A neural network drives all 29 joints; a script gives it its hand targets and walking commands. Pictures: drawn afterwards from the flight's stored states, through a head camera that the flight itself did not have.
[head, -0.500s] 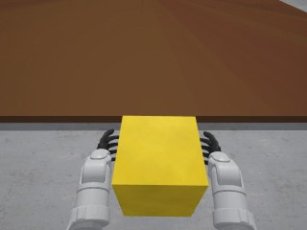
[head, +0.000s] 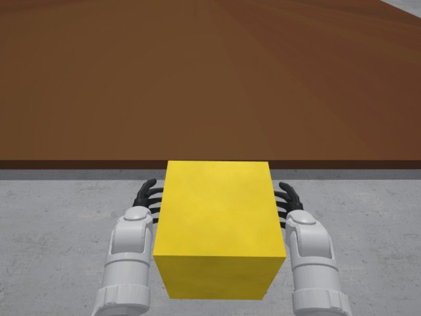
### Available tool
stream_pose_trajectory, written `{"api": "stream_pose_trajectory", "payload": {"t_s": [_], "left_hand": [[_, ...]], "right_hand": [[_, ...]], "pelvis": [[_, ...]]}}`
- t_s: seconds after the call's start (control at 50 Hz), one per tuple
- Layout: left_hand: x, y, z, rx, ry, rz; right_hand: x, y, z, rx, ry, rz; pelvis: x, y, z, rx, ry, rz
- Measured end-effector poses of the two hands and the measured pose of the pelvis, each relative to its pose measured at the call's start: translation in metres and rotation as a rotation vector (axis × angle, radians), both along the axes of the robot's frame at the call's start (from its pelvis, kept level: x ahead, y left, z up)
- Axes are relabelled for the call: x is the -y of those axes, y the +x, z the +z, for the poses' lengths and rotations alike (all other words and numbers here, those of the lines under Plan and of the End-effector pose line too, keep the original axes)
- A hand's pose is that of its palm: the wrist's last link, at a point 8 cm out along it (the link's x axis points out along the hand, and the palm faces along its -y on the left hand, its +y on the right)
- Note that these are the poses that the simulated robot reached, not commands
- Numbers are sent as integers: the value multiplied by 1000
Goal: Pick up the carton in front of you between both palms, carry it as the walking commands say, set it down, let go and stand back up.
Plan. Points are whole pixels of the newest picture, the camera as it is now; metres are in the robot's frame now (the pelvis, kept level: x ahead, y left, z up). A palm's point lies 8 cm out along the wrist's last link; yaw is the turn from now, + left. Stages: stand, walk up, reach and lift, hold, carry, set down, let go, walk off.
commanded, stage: hold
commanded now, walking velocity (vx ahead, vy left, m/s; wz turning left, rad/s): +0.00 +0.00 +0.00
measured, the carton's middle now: (216, 233) +0.29 +0.00 -0.03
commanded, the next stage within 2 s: carry in 0.06 s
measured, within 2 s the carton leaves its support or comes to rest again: neither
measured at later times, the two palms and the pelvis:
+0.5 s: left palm (150, 169) +0.38 +0.15 +0.08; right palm (290, 177) +0.36 -0.15 +0.08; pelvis +0.11 +0.00 -0.02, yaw +0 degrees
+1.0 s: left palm (161, 102) +0.64 +0.16 +0.09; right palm (266, 107) +0.61 -0.14 +0.10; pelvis +0.40 +0.03 +0.00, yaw -2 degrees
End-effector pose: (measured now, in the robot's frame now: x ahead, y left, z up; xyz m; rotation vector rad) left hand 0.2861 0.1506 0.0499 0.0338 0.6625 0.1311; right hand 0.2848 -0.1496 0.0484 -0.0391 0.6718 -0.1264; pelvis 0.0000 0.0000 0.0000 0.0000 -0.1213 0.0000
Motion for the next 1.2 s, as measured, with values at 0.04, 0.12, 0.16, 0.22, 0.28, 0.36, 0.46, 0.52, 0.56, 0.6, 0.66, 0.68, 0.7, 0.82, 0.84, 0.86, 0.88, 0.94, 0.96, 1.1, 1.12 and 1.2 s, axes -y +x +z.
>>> {"api": "stream_pose_trajectory", "payload": {"t_s": [0.04, 0.12, 0.16, 0.22, 0.28, 0.36, 0.46, 0.52, 0.56, 0.6, 0.66, 0.68, 0.7, 0.82, 0.84, 0.86, 0.88, 0.94, 0.96, 1.1, 1.12, 1.2], "left_hand": [[0, 0, 0, 0, -1, 1], [0, 3, 1, 12, -3, 2], [0, 6, 3, 23, -8, 4], [-2, 16, 9, 58, -19, 11], [-7, 27, 17, 94, -36, 18], [-12, 47, 27, 114, -56, 29], [1, 80, 35, 91, -66, 13], [3, 96, 31, 59, -75, 20], [-3, 104, 29, 30, -82, 45], [-11, 115, 29, 14, -89, 79], [-26, 140, 28, 27, -101, 115], [-30, 151, 27, 41, -103, 118], [-33, 163, 26, 57, -111, 112], [-29, 241, 30, 1, -110, 31], [-27, 253, 33, -5, -109, 15], [-24, 266, 36, -6, -109, 0], [-21, 279, 38, -3, -108, -12], [-16, 317, 44, 20, -111, -30], [-14, 329, 44, 27, -112, -29], [-4, 417, 23, 34, -100, 33], [-2, 431, 19, 37, -96, 45], [5, 482, 9, 11, -77, 92]], "right_hand": [[0, 0, 0, 0, 1, -1], [0, 3, 1, 12, 2, -4], [0, 6, 3, 23, 5, -7], [-2, 15, 10, 58, 16, -19], [-7, 27, 20, 94, 29, -28], [-12, 47, 31, 115, 34, -38], [1, 69, 33, 93, 63, -82], [2, 87, 32, 61, 70, -90], [-3, 102, 34, 31, 67, -78], [-11, 121, 35, 14, 72, -55], [-26, 154, 35, 25, 75, -29], [-30, 166, 34, 39, 77, -26], [-34, 178, 32, 54, 80, -28], [-30, 225, 28, 5, 92, -122], [-28, 233, 31, 1, 92, -140], [-25, 242, 34, 1, 92, -155], [-23, 251, 37, 6, 91, -167], [-17, 287, 47, 29, 83, -179], [-16, 300, 48, 36, 80, -176], [-5, 409, 28, 37, 96, -105], [-2, 427, 22, 38, 100, -93], [4, 492, 7, 7, 112, -44]], "pelvis": [[0, -1, 0, 0, 0, 0], [0, 1, -3, -58, -2, 1], [-1, 4, -4, -90, -3, 2], [-3, 11, -8, -125, -6, 5], [-8, 26, -13, -149, -2, 5], [-13, 54, -16, -186, 5, -29], [-7, 95, -15, -211, -27, -22], [-4, 123, -14, -228, -21, 11], [-5, 143, -10, -236, -5, 17], [-8, 163, -7, -237, 8, 14], [-17, 196, -11, -224, 18, 6], [-21, 208, -15, -214, 20, 1], [-25, 221, -21, -204, 23, -13], [-40, 286, -13, -210, 10, -53], [-41, 297, -9, -213, 5, -52], [-41, 308, -6, -214, -1, -52], [-41, 320, -3, -216, -7, -51], [-38, 356, 0, -216, -21, -44], [-36, 369, 0, -215, -24, -42], [-11, 472, -20, -191, -23, -19], [-6, 489, -26, -183, -23, -11], [11, 541, -32, -174, -31, 19]]}}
